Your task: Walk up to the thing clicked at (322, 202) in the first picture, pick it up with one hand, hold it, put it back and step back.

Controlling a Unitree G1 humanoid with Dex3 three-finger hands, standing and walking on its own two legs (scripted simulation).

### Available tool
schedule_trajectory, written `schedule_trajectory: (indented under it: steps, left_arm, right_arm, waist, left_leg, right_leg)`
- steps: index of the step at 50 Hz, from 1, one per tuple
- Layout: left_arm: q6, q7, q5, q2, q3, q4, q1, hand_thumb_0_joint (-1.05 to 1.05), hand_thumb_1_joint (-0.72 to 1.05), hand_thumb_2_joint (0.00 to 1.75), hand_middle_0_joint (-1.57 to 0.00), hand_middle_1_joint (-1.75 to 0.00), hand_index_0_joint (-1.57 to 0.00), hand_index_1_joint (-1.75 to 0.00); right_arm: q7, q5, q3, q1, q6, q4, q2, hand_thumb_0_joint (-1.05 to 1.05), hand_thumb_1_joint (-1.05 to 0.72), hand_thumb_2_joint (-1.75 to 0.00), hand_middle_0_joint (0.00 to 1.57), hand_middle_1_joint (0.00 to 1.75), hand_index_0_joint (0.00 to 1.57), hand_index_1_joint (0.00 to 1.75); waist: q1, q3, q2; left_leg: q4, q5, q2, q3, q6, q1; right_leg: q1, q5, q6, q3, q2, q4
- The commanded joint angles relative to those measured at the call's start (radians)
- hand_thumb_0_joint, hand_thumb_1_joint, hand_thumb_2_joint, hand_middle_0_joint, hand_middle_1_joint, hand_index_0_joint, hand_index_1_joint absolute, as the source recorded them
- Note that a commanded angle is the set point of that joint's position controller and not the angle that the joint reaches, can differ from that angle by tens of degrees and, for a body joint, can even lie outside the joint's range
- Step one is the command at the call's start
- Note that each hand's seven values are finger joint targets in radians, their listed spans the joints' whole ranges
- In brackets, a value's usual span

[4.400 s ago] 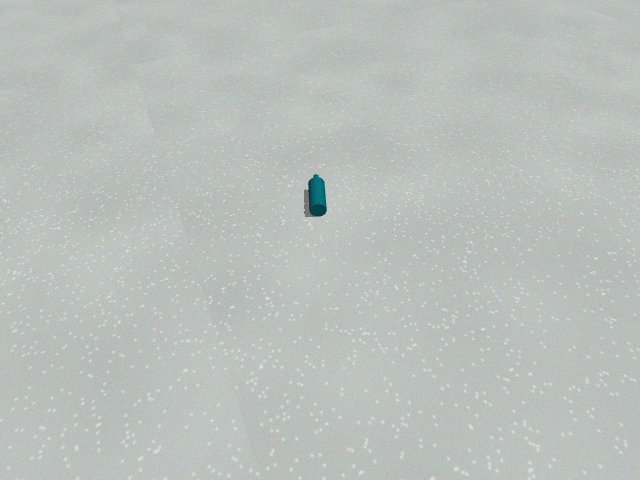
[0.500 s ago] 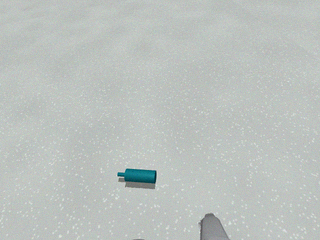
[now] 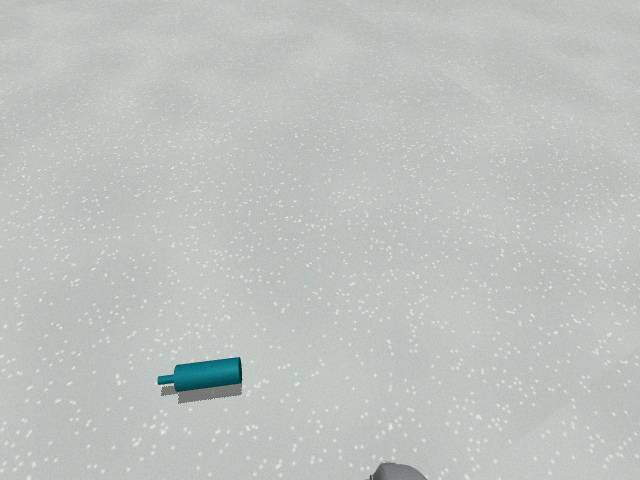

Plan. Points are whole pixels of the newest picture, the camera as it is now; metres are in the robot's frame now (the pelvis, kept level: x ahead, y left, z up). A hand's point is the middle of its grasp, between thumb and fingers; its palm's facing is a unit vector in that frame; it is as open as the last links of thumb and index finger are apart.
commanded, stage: walk up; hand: left
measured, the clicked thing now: (200, 375) +0.51 +0.35 -0.73
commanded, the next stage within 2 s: none
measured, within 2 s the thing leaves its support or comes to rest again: neither
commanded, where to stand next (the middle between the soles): +0.15 -0.01 m, yaw +4 degrees
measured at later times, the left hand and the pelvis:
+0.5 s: hand (140, 474) +0.17 +0.26 -0.16, palm faces +0.02 -0.92 -0.39, open 7.4 cm; pelvis +0.05 -0.01 -0.02, yaw +1 degrees
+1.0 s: hand out of the picture +0.11 +0.26 -0.15, palm faces +0.06 -0.93 -0.36, open 7.4 cm; pelvis +0.05 -0.01 +0.00, yaw +4 degrees
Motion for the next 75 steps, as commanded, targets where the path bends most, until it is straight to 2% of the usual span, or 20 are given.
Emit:
schedule_trajectory:
  steps: [1,2,3,4,5,8,14,16,17,18,19,20,23,25,26,27,28,32,36,75]
  left_arm:
    - [-0.052,0.036,-0.005,0.211,0.073,-0.025,0.110,0.00,0.90,0.90,-0.20,-0.30,-0.20,-0.30]
    - [-0.059,0.051,0.001,0.304,0.100,-0.032,0.176,0.00,0.90,0.90,-0.20,-0.30,-0.20,-0.30]
    - [-0.058,0.059,-0.012,0.354,0.098,-0.058,0.168,0.00,0.90,0.90,-0.20,-0.30,-0.20,-0.30]
    - [-0.055,0.060,-0.022,0.335,0.091,-0.071,0.119,0.00,0.90,0.90,-0.20,-0.30,-0.20,-0.30]
    - [-0.052,0.063,-0.031,0.288,0.078,-0.089,0.057,0.00,0.90,0.90,-0.20,-0.30,-0.20,-0.30]
    - [-0.052,0.073,-0.018,0.222,0.050,-0.115,-0.053,0.00,0.90,0.90,-0.20,-0.30,-0.20,-0.30]
    - [-0.043,0.088,-0.026,0.208,0.037,-0.107,-0.124,0.00,0.90,0.90,-0.20,-0.30,-0.20,-0.30]
    - [-0.027,0.089,-0.039,0.198,0.030,-0.110,-0.149,0.00,0.90,0.90,-0.20,-0.30,-0.20,-0.30]
    - [-0.019,0.089,-0.043,0.174,0.026,-0.112,-0.144,0.00,0.90,0.90,-0.20,-0.30,-0.20,-0.30]
    - [-0.010,0.090,-0.052,0.139,0.019,-0.109,-0.119,0.00,0.90,0.90,-0.20,-0.30,-0.20,-0.30]
    - [0.003,0.096,-0.052,0.148,0.024,-0.082,-0.120,0.00,0.90,0.90,-0.20,-0.30,-0.20,-0.30]
    - [0.007,0.095,-0.045,0.158,0.027,-0.066,-0.119,0.00,0.90,0.90,-0.20,-0.30,-0.20,-0.30]
    - [-0.011,0.089,-0.040,0.144,0.024,-0.021,-0.070,0.00,0.90,0.90,-0.20,-0.30,-0.20,-0.30]
    - [-0.034,0.092,-0.024,0.151,0.024,0.018,-0.031,0.00,0.90,0.90,-0.20,-0.30,-0.20,-0.30]
    - [-0.041,0.096,-0.009,0.198,0.032,0.004,-0.071,0.00,0.90,0.90,-0.20,-0.30,-0.20,-0.30]
    - [-0.039,0.096,-0.014,0.251,0.036,-0.009,-0.139,0.00,0.90,0.90,-0.20,-0.30,-0.20,-0.30]
    - [-0.038,0.093,-0.014,0.265,0.033,-0.018,-0.184,0.00,0.90,0.90,-0.20,-0.30,-0.20,-0.30]
    - [-0.031,0.087,-0.016,0.190,0.010,0.010,-0.198,0.00,0.90,0.90,-0.20,-0.30,-0.20,-0.30]
    - [-0.028,0.079,-0.016,0.172,0.004,0.050,-0.177,0.00,0.90,0.90,-0.20,-0.30,-0.20,-0.30]
    - [-0.028,0.072,-0.016,0.161,0.014,0.093,-0.204,0.00,0.90,0.90,-0.20,-0.30,-0.20,-0.30]
  right_arm:
    - [-0.012,0.024,-0.017,-0.005,0.002,-0.102,-0.154,0.00,-0.90,-0.90,0.20,0.30,0.20,0.30]
    - [-0.015,0.035,0.005,0.010,-0.004,-0.138,-0.096,0.00,-0.90,-0.90,0.20,0.30,0.20,0.30]
    - [-0.025,0.044,-0.014,-0.052,0.005,-0.144,-0.141,0.00,-0.90,-0.90,0.20,0.30,0.20,0.30]
    - [-0.037,0.036,-0.034,-0.083,0.015,-0.120,-0.190,0.00,-0.90,-0.90,0.20,0.30,0.20,0.30]
    - [-0.039,0.045,-0.034,-0.043,0.018,-0.097,-0.198,0.00,-0.90,-0.90,0.20,0.30,0.20,0.30]
    - [-0.036,0.041,-0.026,0.042,0.014,-0.034,-0.174,0.00,-0.90,-0.90,0.20,0.30,0.20,0.30]
    - [-0.032,0.031,-0.019,-0.034,0.017,-0.011,-0.127,0.00,-0.90,-0.90,0.20,0.30,0.20,0.30]
    - [-0.034,0.017,-0.031,-0.051,0.015,-0.011,-0.152,0.00,-0.90,-0.90,0.20,0.30,0.20,0.30]
    - [-0.034,0.008,-0.042,-0.084,0.012,-0.023,-0.195,0.00,-0.90,-0.90,0.20,0.30,0.20,0.30]
    - [-0.030,0.006,-0.052,-0.141,0.011,-0.051,-0.255,0.00,-0.90,-0.90,0.20,0.30,0.20,0.30]
    - [-0.025,0.017,-0.054,-0.163,0.009,-0.051,-0.279,0.00,-0.90,-0.90,0.20,0.30,0.20,0.30]
    - [-0.025,0.010,-0.053,-0.195,0.010,-0.051,-0.263,0.00,-0.90,-0.90,0.20,0.30,0.20,0.30]
    - [-0.032,0.013,-0.029,-0.267,0.015,-0.052,-0.210,0.00,-0.90,-0.90,0.20,0.30,0.20,0.30]
    - [-0.027,0.031,-0.010,-0.290,0.027,-0.040,-0.155,0.00,-0.90,-0.90,0.20,0.30,0.20,0.30]
    - [-0.025,0.039,-0.003,-0.265,0.030,-0.041,-0.135,0.00,-0.90,-0.90,0.20,0.30,0.20,0.30]
    - [-0.028,0.045,0.000,-0.264,0.034,-0.028,-0.119,0.00,-0.90,-0.90,0.20,0.30,0.20,0.30]
    - [-0.030,0.040,-0.011,-0.260,0.039,-0.008,-0.139,0.00,-0.90,-0.90,0.20,0.30,0.20,0.30]
    - [-0.010,0.025,-0.016,-0.309,0.032,0.022,-0.165,0.00,-0.90,-0.90,0.20,0.30,0.20,0.30]
    - [-0.002,0.025,0.000,-0.371,0.035,0.042,-0.157,0.00,-0.90,-0.90,0.20,0.30,0.20,0.30]
    - [-0.001,0.024,0.013,-0.389,0.037,0.108,-0.135,0.00,-0.90,-0.90,0.20,0.30,0.20,0.30]
  waist:
    - [0.101,-0.163,0.043]
    - [0.130,-0.208,-0.171]
    - [0.158,-0.193,-0.180]
    - [0.140,-0.126,-0.064]
    - [0.102,-0.101,-0.036]
    - [0.040,-0.069,-0.126]
    - [0.041,-0.136,-0.159]
    - [0.021,-0.138,-0.117]
    - [0.034,-0.136,-0.005]
    - [0.058,-0.137,0.137]
    - [0.046,-0.146,0.223]
    - [0.052,-0.137,0.208]
    - [0.093,-0.176,0.184]
    - [0.105,-0.242,0.135]
    - [0.078,-0.240,0.052]
    - [0.055,-0.213,-0.009]
    - [0.034,-0.188,-0.038]
    - [0.036,-0.167,-0.005]
    - [0.056,-0.150,0.024]
    - [0.057,-0.178,0.050]
  left_leg:
    - [0.260,0.383,0.047,-0.055,0.130,-0.210]
    - [0.494,0.152,-0.048,-0.072,0.086,-0.404]
    - [0.599,-0.200,-0.137,-0.170,0.077,-0.518]
    - [0.668,-0.223,-0.087,-0.279,0.076,-0.504]
    - [0.665,-0.182,-0.076,-0.307,0.077,-0.490]
    - [0.514,-0.063,-0.064,-0.227,0.058,-0.383]
    - [0.195,0.088,-0.098,-0.137,0.044,-0.216]
    - [0.092,0.293,-0.099,-0.171,0.070,-0.128]
    - [0.051,0.447,-0.022,-0.291,0.093,-0.137]
    - [-0.065,0.425,0.116,-0.504,0.186,-0.198]
    - [-0.127,0.376,0.198,-0.622,0.275,-0.239]
    - [-0.139,0.345,0.207,-0.651,0.297,-0.269]
    - [-0.012,0.446,0.123,-0.467,0.228,-0.223]
    - [0.135,0.547,0.036,-0.348,0.138,-0.209]
    - [0.203,0.497,-0.026,-0.290,0.095,-0.268]
    - [0.189,0.265,-0.093,-0.258,0.061,-0.265]
    - [0.177,0.136,-0.097,-0.239,0.062,-0.193]
    - [0.048,0.271,-0.023,-0.322,0.120,-0.134]
    - [-0.040,0.128,-0.013,-0.353,0.111,-0.189]
    - [-0.134,0.345,-0.026,-0.347,0.072,-0.156]
  right_leg:
    - [0.394,0.074,-0.042,-0.027,0.052,-0.189]
    - [0.502,0.018,-0.119,0.313,-0.142,-0.249]
    - [0.448,-0.004,-0.272,0.623,-0.342,-0.371]
    - [0.342,0.037,-0.297,0.565,-0.354,-0.345]
    - [0.291,0.074,-0.274,0.425,-0.296,-0.317]
    - [0.115,0.161,-0.209,0.183,-0.176,-0.285]
    - [0.075,0.622,-0.190,0.117,-0.201,-0.078]
    - [-0.015,0.440,-0.138,0.126,-0.181,-0.016]
    - [-0.042,0.299,-0.094,0.098,-0.127,0.046]
    - [-0.042,0.077,-0.031,0.010,-0.010,0.189]
    - [0.008,-0.177,-0.026,-0.009,0.047,0.268]
    - [0.017,-0.278,-0.025,0.027,0.041,0.319]
    - [0.045,-0.176,-0.033,0.017,0.013,0.135]
    - [0.191,0.094,-0.039,0.066,-0.022,-0.129]
    - [0.229,0.227,-0.075,0.200,-0.107,-0.152]
    - [0.152,0.307,-0.149,0.290,-0.209,-0.158]
    - [0.052,0.287,-0.172,0.308,-0.241,-0.165]
    - [0.019,0.056,-0.047,0.120,-0.088,-0.140]
    - [0.078,-0.059,-0.049,0.103,-0.068,-0.184]
    - [0.256,0.092,-0.028,0.029,-0.090,-0.314]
